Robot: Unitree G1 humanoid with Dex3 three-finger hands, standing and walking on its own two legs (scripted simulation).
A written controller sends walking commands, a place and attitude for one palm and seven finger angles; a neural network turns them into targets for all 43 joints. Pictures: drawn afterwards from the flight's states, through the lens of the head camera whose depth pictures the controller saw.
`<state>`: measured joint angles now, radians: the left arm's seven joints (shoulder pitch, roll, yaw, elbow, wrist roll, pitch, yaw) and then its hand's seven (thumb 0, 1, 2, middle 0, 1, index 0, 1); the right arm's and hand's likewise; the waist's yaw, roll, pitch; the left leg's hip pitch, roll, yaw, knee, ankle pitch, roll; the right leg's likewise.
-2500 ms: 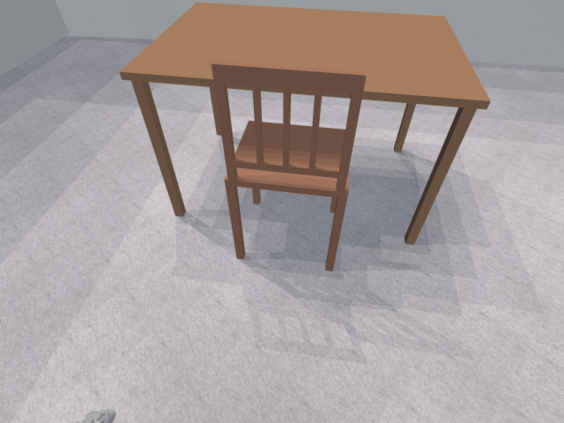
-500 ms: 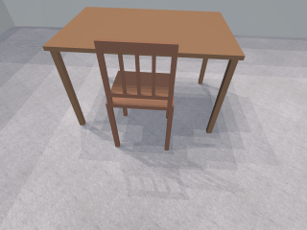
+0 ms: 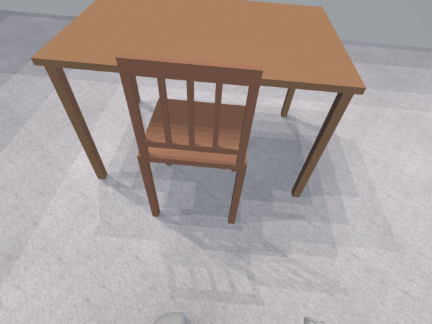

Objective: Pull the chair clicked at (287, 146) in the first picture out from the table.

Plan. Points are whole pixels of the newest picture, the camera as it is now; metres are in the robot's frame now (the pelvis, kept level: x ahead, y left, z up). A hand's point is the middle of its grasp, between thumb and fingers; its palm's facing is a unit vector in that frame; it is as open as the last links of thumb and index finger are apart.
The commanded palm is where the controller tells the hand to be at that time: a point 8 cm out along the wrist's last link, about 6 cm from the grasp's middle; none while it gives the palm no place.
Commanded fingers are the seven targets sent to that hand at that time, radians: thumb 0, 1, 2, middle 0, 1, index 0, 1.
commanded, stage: take the last steps up to it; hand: left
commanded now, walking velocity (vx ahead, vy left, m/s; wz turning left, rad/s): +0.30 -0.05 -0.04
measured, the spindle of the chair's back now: (191, 115) +0.72 +0.16 -0.07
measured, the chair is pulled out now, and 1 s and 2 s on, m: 0.00 0.00 0.00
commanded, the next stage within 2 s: come to a stop and stand still in 0.54 s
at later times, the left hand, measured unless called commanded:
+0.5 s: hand (149, 270) +0.25 +0.18 -0.15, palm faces -0.06 -0.99 -0.16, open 7.3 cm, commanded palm none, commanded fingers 0.00 0.90 0.90 -0.20 -0.30 -0.20 -0.30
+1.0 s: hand (161, 253) +0.30 +0.17 -0.17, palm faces +0.04 -0.98 -0.21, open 7.3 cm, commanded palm none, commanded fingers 0.00 0.90 0.90 -0.20 -0.30 -0.20 -0.30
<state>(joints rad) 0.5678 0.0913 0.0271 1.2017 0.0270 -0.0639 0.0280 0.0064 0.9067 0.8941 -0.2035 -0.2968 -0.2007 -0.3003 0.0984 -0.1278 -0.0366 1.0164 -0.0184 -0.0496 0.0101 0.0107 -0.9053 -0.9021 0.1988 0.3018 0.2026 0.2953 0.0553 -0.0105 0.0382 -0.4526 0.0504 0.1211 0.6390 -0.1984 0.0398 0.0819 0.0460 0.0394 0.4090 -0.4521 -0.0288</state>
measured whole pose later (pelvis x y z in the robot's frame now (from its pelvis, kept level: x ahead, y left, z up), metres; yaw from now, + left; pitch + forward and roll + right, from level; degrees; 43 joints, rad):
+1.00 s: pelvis +0.25 -0.02 +0.01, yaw -3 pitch -2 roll +0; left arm 0.20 0.18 0.06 1.05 0.01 0.05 0.05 0.00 0.92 0.89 -0.20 -0.30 -0.20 -0.30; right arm 0.17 -0.15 -0.04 1.02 -0.03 0.01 -0.05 0.02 -0.93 -0.90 0.20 0.30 0.20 0.30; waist 0.01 -0.03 0.08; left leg -0.30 0.03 0.13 0.55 -0.22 0.05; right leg -0.32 -0.01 -0.04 0.88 -0.52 0.01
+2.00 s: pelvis +0.22 +0.00 +0.01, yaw -2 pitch -2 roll -2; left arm 0.30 0.17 0.01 1.03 0.02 -0.01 0.05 0.01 0.91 0.89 -0.20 -0.30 -0.20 -0.30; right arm 0.33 -0.12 0.00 1.08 -0.02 0.00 -0.03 0.05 -0.95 -0.90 0.20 0.30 0.21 0.30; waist -0.01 -0.01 0.01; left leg -0.33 -0.02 0.03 0.58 -0.22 0.07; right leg -0.15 -0.03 -0.03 0.51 -0.33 0.02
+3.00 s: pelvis +0.18 -0.01 +0.01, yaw -1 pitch -1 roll -2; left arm 0.43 0.13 0.00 1.07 0.02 -0.01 0.04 0.00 0.91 0.89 -0.20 -0.30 -0.20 -0.30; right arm 0.33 -0.12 0.00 1.11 -0.02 0.02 -0.01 0.01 -0.91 -0.90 0.20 0.30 0.20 0.30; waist 0.00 -0.03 -0.02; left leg -0.38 -0.03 0.01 0.49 -0.13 0.05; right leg -0.23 -0.02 -0.01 0.50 -0.27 0.02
